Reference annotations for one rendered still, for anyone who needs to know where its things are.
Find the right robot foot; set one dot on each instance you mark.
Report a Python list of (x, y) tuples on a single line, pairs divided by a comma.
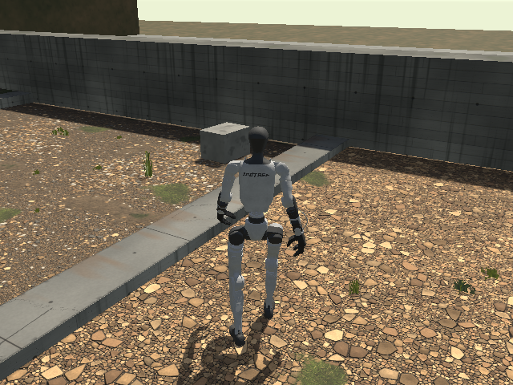
[(269, 312)]

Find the robot left hand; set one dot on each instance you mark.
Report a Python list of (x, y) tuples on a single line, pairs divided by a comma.
[(220, 217)]

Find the left robot forearm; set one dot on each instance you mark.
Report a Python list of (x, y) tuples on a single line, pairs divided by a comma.
[(221, 206)]

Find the right robot forearm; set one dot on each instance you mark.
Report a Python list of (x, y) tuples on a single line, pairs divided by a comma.
[(294, 218)]

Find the right robot upper arm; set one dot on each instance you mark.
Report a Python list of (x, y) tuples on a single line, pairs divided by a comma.
[(286, 184)]

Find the left robot upper arm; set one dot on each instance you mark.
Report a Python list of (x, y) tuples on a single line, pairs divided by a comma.
[(228, 180)]

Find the robot right hand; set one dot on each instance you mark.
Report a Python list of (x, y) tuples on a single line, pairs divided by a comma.
[(301, 243)]

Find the robot left thigh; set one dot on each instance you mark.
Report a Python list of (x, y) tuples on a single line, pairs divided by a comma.
[(236, 238)]

